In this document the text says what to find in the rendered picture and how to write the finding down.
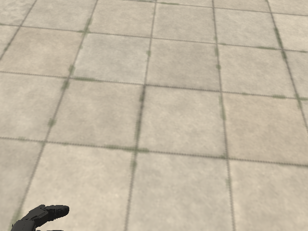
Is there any left robot hand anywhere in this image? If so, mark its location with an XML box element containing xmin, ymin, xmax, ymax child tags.
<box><xmin>11</xmin><ymin>204</ymin><xmax>69</xmax><ymax>231</ymax></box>

